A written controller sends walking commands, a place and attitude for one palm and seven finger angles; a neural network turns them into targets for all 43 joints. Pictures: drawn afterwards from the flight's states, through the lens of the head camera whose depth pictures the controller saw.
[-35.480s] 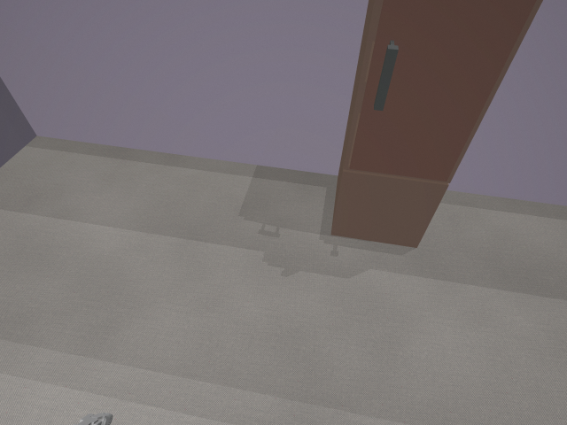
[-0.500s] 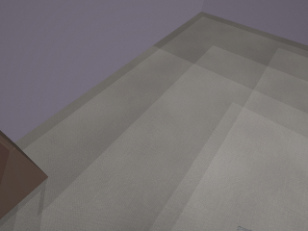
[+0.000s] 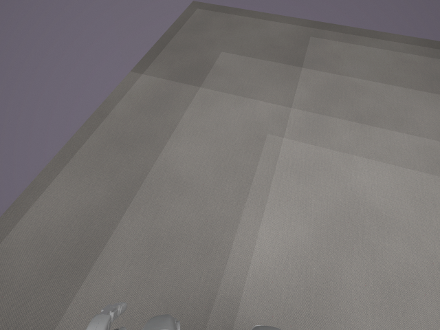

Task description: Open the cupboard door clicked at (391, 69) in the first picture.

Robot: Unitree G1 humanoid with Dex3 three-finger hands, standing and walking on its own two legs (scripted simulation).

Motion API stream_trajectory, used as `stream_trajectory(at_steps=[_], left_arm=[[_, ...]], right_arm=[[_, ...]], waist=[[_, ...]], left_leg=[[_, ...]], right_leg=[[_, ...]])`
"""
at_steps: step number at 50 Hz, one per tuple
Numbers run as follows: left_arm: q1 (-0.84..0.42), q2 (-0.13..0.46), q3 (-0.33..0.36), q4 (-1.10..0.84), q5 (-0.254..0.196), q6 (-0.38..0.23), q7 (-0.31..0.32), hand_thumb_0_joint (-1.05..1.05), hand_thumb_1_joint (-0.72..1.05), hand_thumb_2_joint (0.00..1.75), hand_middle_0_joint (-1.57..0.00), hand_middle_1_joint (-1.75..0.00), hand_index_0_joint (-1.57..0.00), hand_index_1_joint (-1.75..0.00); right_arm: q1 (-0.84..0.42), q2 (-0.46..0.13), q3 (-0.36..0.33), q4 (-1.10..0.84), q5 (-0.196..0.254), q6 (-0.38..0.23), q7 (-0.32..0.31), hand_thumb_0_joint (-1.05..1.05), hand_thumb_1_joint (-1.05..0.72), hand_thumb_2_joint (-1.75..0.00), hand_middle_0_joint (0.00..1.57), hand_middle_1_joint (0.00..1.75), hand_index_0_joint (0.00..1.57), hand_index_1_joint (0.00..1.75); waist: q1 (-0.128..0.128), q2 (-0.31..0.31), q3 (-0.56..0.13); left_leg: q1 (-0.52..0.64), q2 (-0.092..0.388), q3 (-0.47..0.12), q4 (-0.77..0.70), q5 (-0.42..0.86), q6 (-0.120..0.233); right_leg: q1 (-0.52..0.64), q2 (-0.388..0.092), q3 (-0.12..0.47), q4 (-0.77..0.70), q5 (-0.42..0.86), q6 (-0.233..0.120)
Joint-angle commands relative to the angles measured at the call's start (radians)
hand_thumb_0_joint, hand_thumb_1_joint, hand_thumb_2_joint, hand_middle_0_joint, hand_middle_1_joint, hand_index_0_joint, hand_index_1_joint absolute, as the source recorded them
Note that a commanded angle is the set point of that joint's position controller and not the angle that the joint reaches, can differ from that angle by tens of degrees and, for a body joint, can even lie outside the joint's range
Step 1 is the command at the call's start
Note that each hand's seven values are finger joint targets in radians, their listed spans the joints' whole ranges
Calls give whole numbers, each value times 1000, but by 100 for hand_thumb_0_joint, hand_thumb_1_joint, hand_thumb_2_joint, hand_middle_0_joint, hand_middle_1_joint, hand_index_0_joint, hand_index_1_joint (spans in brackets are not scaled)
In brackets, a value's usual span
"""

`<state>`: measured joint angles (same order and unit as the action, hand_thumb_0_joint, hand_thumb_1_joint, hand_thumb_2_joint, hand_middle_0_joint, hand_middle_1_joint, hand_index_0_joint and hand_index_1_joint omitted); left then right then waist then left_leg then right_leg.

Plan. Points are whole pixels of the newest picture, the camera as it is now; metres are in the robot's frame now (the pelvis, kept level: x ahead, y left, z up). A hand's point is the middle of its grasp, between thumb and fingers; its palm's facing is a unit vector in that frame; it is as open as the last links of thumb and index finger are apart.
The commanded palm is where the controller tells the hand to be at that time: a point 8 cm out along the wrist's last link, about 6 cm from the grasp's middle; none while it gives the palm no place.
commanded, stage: walk to a spot facing it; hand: left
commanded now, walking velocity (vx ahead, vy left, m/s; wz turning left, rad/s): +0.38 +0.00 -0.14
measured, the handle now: out of the picture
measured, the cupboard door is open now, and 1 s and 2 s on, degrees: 49 49 49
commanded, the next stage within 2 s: turn to face it in 0.72 s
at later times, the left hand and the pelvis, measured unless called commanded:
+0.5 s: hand (156, 236) +0.34 +0.16 -0.16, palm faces -0.07 -0.98 -0.20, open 7.4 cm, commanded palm none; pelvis +0.24 -0.03 -0.01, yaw -5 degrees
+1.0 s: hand (181, 160) +0.57 +0.11 -0.16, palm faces +0.01 -0.98 -0.20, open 7.3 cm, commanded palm none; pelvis +0.47 -0.07 -0.01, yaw +1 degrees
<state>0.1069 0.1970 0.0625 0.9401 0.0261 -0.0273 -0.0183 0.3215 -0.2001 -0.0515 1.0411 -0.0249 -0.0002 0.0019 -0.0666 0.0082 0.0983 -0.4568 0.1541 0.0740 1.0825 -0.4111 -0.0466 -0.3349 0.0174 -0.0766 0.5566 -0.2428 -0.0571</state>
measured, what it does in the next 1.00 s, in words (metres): walks ahead: left foot, then right foot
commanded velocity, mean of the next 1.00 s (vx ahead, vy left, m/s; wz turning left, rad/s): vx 0.28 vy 0.00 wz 0.07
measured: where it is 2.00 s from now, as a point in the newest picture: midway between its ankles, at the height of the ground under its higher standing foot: (247, 227)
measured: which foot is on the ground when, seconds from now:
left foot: up 0.00-0.16, down 0.18-0.48, up 0.50-0.72, down 0.74-0.96, up 0.98-1.00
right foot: down 0.00-0.18, up 0.20-0.46, down 0.48-0.74, up 0.76-0.94, down 0.96-1.00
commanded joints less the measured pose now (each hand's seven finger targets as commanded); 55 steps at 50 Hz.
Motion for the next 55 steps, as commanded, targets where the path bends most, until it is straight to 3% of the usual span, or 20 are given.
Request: stream_trajectory(at_steps=[1,7,9,10,12,16,21,22,24,25,27,35,37,39,41,44,46,48,51,55], left_arm=[[97,160,39,1,0,-26,11,0,90,90,-20,-30,-20,-30],[130,133,38,34,-13,-28,2,0,90,90,-20,-30,-20,-30],[120,42,16,-6,-16,-32,-7,0,90,90,-20,-30,-20,-30],[51,60,14,-41,-9,-42,-10,0,90,90,-20,-30,-20,-30],[-28,73,20,-40,-1,-42,-10,0,90,90,-20,-30,-20,-30],[0,24,4,-17,-4,-20,-33,0,90,90,-20,-30,-20,-30],[113,58,20,34,2,-15,-34,0,90,90,-20,-30,-20,-30],[205,99,32,62,4,-18,-29,0,90,90,-20,-30,-20,-30],[430,283,77,119,-3,-25,-6,0,90,90,-20,-30,-20,-30],[405,281,70,113,-8,-18,4,0,90,90,-20,-30,-20,-30],[261,169,44,84,-1,-21,23,0,90,90,-20,-30,-20,-30],[151,124,34,83,-12,-37,4,0,90,90,-20,-30,-20,-30],[99,40,6,18,-14,-36,-1,0,90,90,-20,-30,-20,-30],[-28,42,7,-16,-6,-42,3,0,90,90,-20,-30,-20,-30],[-6,38,6,4,-8,-32,-8,0,90,90,-20,-30,-20,-30],[68,12,-4,41,-9,-22,-14,0,90,90,-20,-30,-20,-30],[213,63,12,90,-8,-33,-8,0,90,90,-20,-30,-20,-30],[319,241,51,102,-2,-26,15,0,90,90,-20,-30,-20,-30],[239,158,38,70,-3,-14,41,0,90,90,-20,-30,-20,-30],[169,143,33,30,-1,-18,46,0,90,90,-20,-30,-20,-30]], right_arm=[[5,-25,-8,-81,-4,-30,11,0,-90,-90,20,30,20,30],[6,-70,-19,-76,-5,-61,7,0,-90,-90,20,30,20,30],[226,-234,-55,-22,-30,-69,-11,0,-90,-90,20,30,20,30],[268,-243,-57,-21,-29,-59,-15,0,-90,-90,20,30,20,30],[190,-163,-37,-37,-23,-67,-17,0,-90,-90,20,30,20,30],[77,-133,-25,-42,-19,-86,-19,0,-90,-90,20,30,20,30],[31,-145,-29,-31,-12,-58,-6,0,-90,-90,20,30,20,30],[12,-132,-23,-33,-7,-56,-5,0,-90,-90,20,30,20,30],[-59,-54,-3,-100,15,-56,7,0,-90,-90,20,30,20,30],[-131,-83,-11,-120,9,-59,8,0,-90,-90,20,30,20,30],[-150,-79,-17,-106,5,-59,7,0,-90,-90,20,30,20,30],[123,-56,-16,11,-9,-63,17,0,-90,-90,20,30,20,30],[334,-226,-54,38,-26,-68,-12,0,-90,-90,20,30,20,30],[279,-205,-46,26,-25,-66,-22,0,-90,-90,20,30,20,30],[135,-129,-22,-8,-19,-75,-26,0,-90,-90,20,30,20,30],[53,-133,-17,-12,-13,-67,-29,0,-90,-90,20,30,20,30],[-3,-125,-18,-20,5,-55,-24,0,-90,-90,20,30,20,30],[-49,-54,-9,-77,17,-36,-11,0,-90,-90,20,30,20,30],[-139,-39,-16,-88,13,-13,-11,0,-90,-90,20,30,20,30],[-128,7,0,-85,14,1,14,0,-90,-90,20,30,20,30]], waist=[[47,-113,-105],[17,-13,-77],[-75,293,-152],[-93,247,-129],[-53,169,-36],[25,135,-56],[83,75,-80],[132,18,-102],[239,-375,-170],[235,-281,-105],[146,-247,-47],[-17,63,-102],[-100,322,-174],[-72,202,-70],[4,185,-7],[41,155,-98],[111,-11,-161],[167,-367,-171],[141,-285,-46],[89,-205,-107]], left_leg=[[20,-10,12,-256,91,-3],[316,-62,36,-602,214,16],[592,269,-433,-791,-34,186],[577,364,-586,-869,-85,270],[433,312,-472,-878,38,243],[352,172,-88,-856,344,156],[182,94,9,-744,100,104],[107,44,52,-610,101,78],[-243,-112,115,-69,-238,25],[-303,-59,5,73,-215,34],[-270,28,-85,53,-102,32],[393,-64,90,-620,210,24],[603,324,-479,-819,173,229],[503,333,-467,-799,368,272],[368,258,-247,-801,519,204],[259,124,-65,-705,589,144],[139,20,-31,-562,387,77],[-122,-115,62,-192,-237,4],[-219,-46,-41,71,-171,2],[-74,-63,37,-239,-43,-6]], right_leg=[[71,-239,250,-342,-57,-141],[-1,-162,201,-193,-87,-81],[-307,8,6,313,-201,9],[-405,-2,58,525,-315,13],[-467,-92,112,682,-180,23],[-252,-130,37,322,-93,54],[141,-44,-79,18,43,48],[281,-58,-34,-26,-6,28],[529,-451,586,-356,-357,-162],[453,-471,632,-392,-391,-210],[294,-420,431,-344,-196,-164],[-5,-191,23,-74,-13,-24],[-330,-20,-57,477,-324,51],[-463,-99,65,700,-260,44],[-373,-158,76,555,-194,62],[-12,-90,-47,134,-131,77],[266,-76,-47,-84,128,78],[398,-497,349,-277,274,-82],[313,-475,221,-213,566,-114],[307,-384,-39,-124,749,-32]])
